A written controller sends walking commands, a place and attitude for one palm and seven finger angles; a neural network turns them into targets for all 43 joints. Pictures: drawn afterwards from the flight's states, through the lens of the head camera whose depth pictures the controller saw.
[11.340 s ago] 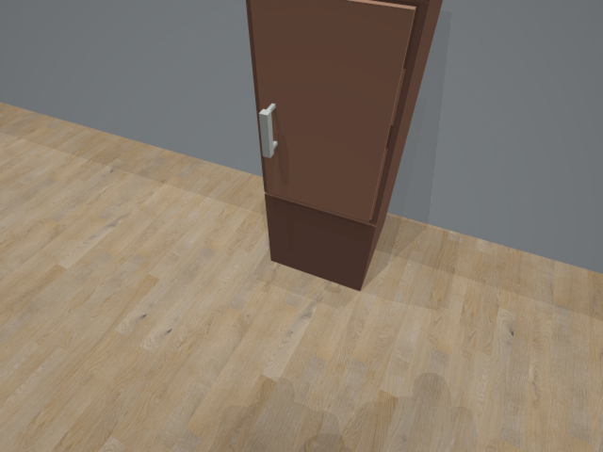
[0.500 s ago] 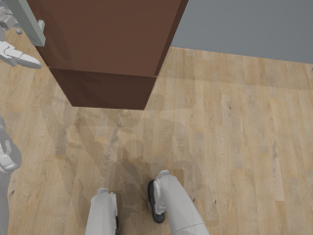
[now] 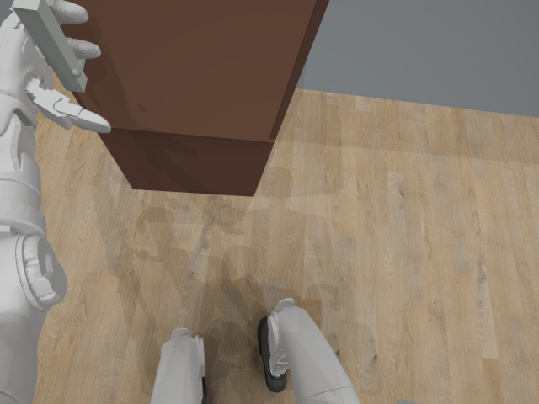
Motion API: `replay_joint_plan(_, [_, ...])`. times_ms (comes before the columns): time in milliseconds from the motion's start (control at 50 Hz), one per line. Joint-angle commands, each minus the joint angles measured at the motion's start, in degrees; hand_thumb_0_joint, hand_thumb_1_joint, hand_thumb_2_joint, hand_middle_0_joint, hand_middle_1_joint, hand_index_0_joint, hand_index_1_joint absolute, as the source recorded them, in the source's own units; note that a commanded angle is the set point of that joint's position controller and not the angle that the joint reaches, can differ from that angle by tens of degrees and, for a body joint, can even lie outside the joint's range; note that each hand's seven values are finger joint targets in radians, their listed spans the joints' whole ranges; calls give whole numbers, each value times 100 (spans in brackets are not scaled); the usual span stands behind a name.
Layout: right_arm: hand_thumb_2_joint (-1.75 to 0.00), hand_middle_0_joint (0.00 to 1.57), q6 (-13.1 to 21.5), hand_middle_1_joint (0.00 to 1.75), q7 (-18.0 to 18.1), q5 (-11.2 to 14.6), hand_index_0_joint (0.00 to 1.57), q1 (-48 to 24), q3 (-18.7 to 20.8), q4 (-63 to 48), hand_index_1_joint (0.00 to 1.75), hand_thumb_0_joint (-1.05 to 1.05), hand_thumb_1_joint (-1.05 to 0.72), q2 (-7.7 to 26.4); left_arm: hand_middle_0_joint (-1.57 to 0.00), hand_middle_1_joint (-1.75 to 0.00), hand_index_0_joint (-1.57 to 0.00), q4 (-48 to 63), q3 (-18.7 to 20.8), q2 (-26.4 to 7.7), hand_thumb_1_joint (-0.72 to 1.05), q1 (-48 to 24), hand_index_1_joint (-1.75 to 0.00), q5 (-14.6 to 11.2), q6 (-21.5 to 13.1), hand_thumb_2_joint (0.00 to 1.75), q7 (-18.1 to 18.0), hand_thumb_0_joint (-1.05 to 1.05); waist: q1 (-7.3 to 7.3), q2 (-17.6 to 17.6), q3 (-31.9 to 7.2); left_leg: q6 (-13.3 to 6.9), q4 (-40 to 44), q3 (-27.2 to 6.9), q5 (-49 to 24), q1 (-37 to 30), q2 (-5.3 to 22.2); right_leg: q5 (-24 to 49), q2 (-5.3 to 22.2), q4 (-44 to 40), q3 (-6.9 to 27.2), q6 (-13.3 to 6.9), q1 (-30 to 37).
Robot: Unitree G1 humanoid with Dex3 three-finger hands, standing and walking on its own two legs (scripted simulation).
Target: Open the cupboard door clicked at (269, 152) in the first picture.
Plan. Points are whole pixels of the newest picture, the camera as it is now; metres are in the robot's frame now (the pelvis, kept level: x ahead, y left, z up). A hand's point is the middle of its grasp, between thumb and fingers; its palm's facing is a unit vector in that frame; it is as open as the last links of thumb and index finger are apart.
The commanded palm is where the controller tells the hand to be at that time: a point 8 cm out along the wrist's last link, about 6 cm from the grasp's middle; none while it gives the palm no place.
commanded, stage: slide the fingers in behind the handle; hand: left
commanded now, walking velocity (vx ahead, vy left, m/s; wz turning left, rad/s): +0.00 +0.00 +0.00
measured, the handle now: (59, 35) +0.60 +0.20 +0.05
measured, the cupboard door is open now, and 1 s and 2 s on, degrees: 0 0 28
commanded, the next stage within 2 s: close the thumb around the handle in 0.40 s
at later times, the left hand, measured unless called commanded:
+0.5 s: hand (74, 73) +0.54 +0.19 +0.05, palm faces -0.14 -0.99 -0.03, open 14.0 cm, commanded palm +0.53 +0.22 +0.05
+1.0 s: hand (71, 73) +0.54 +0.19 +0.05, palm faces -0.14 -0.99 -0.03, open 7.7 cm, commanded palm +0.53 +0.22 +0.05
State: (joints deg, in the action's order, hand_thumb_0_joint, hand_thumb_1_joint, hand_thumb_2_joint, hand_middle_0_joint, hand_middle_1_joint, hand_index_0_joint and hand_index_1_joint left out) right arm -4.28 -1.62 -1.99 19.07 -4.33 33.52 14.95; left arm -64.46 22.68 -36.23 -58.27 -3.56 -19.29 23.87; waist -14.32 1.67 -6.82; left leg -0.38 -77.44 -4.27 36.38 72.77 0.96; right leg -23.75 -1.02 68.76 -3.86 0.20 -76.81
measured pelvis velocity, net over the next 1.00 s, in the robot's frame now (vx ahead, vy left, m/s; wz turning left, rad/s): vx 0.01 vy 0.00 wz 0.00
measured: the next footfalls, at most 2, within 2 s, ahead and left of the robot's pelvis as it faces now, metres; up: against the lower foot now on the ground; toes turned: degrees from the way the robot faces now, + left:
none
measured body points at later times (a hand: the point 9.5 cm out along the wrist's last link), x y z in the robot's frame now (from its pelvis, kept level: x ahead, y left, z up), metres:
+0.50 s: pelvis +0.00 +0.00 +0.00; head +0.20 +0.03 +0.41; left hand +0.55 +0.24 +0.05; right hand +0.01 -0.26 -0.10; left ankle -0.02 +0.11 -0.61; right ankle +0.07 -0.13 -0.61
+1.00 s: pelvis +0.01 +0.00 +0.01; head +0.19 +0.03 +0.41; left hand +0.54 +0.24 +0.05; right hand +0.02 -0.26 -0.10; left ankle -0.02 +0.11 -0.61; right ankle +0.07 -0.13 -0.61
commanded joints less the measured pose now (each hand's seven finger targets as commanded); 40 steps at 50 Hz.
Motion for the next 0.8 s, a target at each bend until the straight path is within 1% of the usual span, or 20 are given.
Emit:
replay_joint_plan(0, [-90,20,42,30,93,23,20,1251,421,-187,30,0,-90,1139,-30,-120,-30,1164,264,-1305,-50,-2337,-120,-124,-364,30,-143,0,-44,1232,-3435,-107,859,25,-3199,-2063,-27,1811,-151,-478,114,-193,2386])
replay_joint_plan(40, [-90,20,64,30,93,20,20,1238,403,-205,30,0,-90,1110,-30,-120,-30,1229,266,-1396,-50,-2493,-120,-52,-435,30,-210,0,-67,1228,-3322,-149,842,67,-3013,-1888,-35,1791,-155,-470,167,-200,2451])
replay_joint_plan(100, [-90,20,54,30,83,16,20,1257,427,-245,30,0,-90,1134,-30,-120,-30,1301,285,-1415,-50,-2275,-120,-9,-527,30,-182,0,34,1261,-3568,-105,907,37,-3178,-2082,-40,1851,-146,-456,158,-203,2580])
replay_joint_plan(140, [-90,20,64,30,86,26,20,1231,434,-225,30,0,-90,1112,-30,-120,-30,1160,90,-1124,-50,-2338,-120,-70,-533,30,-125,0,-77,1237,-3449,-120,869,28,-3177,-2117,-34,1811,-154,-454,144,-208,2381])
replay_joint_plan(160, [-90,20,49,30,93,25,20,1244,428,-202,30,0,-90,1136,-30,-120,-30,1080,221,-1270,-50,-2337,-120,-84,-507,30,-119,0,-58,1107,-3360,-120,879,38,-3074,-1979,-25,1779,-160,-469,142,-189,2457])
replay_joint_plan(180, [-90,20,44,30,99,32,20,1253,432,-222,30,0,-90,1153,-30,-120,-30,1091,188,-1249,-50,-2350,-120,-90,-502,30,-103,0,-63,1075,-3355,-118,926,14,-3029,-1987,-38,1721,-157,-482,133,-187,2475])
replay_joint_plan(220, [-90,20,63,30,105,35,20,1237,444,-232,30,0,-90,1133,-30,-120,-30,1164,137,-1158,-50,-2389,-120,-116,-517,30,-92,0,-52,1110,-3467,-130,921,42,-2985,-1986,-52,1741,-149,-497,164,-181,2544])
replay_joint_plan(280, [-90,20,67,30,105,16,20,1291,464,-187,30,0,-90,1151,-30,-120,-30,1340,201,-1222,-50,-2415,-120,-134,-574,30,-88,0,-21,1296,-3723,-73,897,-44,-3415,-2380,-24,1860,-138,-438,120,-192,2377])
replay_joint_plan(300, [-90,20,66,30,98,26,20,1277,468,-198,30,0,-90,1141,-30,-120,-30,1183,188,-1141,-50,-2234,-120,-146,-551,30,-80,0,-14,1185,-3657,-84,884,-5,-3357,-2292,-33,1869,-148,-462,135,-184,2415])
replay_joint_plan(380, [-90,20,62,30,94,27,20,1251,466,-185,30,0,-90,1134,-30,-120,-30,1218,153,-1094,-50,-2218,-120,-168,-570,30,-81,0,-2,1189,-3543,-79,933,5,-3270,-2258,-34,1835,-145,-493,128,-188,2444])
replay_joint_plan(400, [-90,20,57,30,98,21,20,1247,458,-179,30,0,-90,1144,-30,-120,-30,1232,230,-1207,-50,-2252,-120,-166,-573,30,-91,0,-2,1159,-3473,-94,931,18,-3200,-2177,-32,1823,-145,-509,143,-186,2477])
replay_joint_plan(440, [-90,20,59,30,104,18,20,1261,458,-225,30,0,-90,1142,-30,-120,-30,1338,320,-1315,-50,-2181,-120,-172,-613,30,-94,0,50,1160,-3610,-101,931,11,-3306,-2209,-38,1915,-151,-467,152,-212,2568])
replay_joint_plan(480, [-90,20,55,30,93,29,20,1234,461,-206,30,0,-90,1129,-30,-120,-30,1282,202,-1158,-50,-2103,-120,-161,-614,30,-73,0,64,1243,-3579,-68,969,-4,-3357,-2305,-32,1867,-143,-486,132,-197,2494])
replay_joint_plan(520, [-90,20,45,30,91,28,20,1239,472,-199,30,0,-90,1122,-31,-121,-31,1332,126,-1055,-39,-2151,-121,-171,-617,35,-82,0,11,1142,-3484,-89,976,3,-3285,-2281,-31,1839,-145,-523,132,-180,2493])
replay_joint_plan(580, [-90,20,39,30,94,27,20,1253,487,-203,30,0,-90,1138,-32,-123,-32,1393,203,-1126,-22,-2032,-123,-185,-631,42,-79,0,80,1259,-3629,-52,988,-18,-3524,-2459,-23,1932,-137,-511,120,-195,2491])
replay_joint_plan(620, [-90,20,27,30,96,30,20,1244,487,-214,30,0,-90,1132,-33,-124,-33,1414,200,-1114,-11,-1977,-124,-188,-631,47,-90,0,92,1159,-3514,-65,1016,-8,-3470,-2377,-25,1951,-139,-530,127,-193,2572])
replay_joint_plan(680, [-90,20,19,30,91,27,20,1238,487,-147,30,0,-90,1126,-34,-126,-34,1244,-20,-849,6,-2126,-126,-183,-623,54,-101,0,-13,1245,-3287,-36,1004,-52,-3514,-2499,-7,1799,-141,-546,85,-188,2222])
replay_joint_plan(700, [-90,20,22,30,100,15,20,1273,494,-128,30,0,-90,1144,-34,-127,-34,1277,57,-961,12,-2201,-127,-163,-630,56,-127,0,-25,1170,-3326,-38,1007,-68,-3456,-2487,2,1763,-143,-536,79,-183,2255])
replay_joint_plan(720, [-90,20,20,30,97,22,20,1256,498,-145,30,0,-90,1132,-35,-127,-35,1189,-15,-840,17,-2151,-127,-169,-616,59,-134,0,-38,1123,-3278,-54,1009,-32,-3358,-2407,-25,1758,-141,-568,100,-180,2290])
replay_joint_plan(780, [-90,20,24,30,103,10,20,1265,497,-126,30,0,-90,1134,-36,-129,-36,1194,56,-939,34,-2165,-129,-157,-666,66,-121,0,2,1266,-3452,-32,973,-44,-3533,-2500,-20,1857,-137,-515,105,-197,2301])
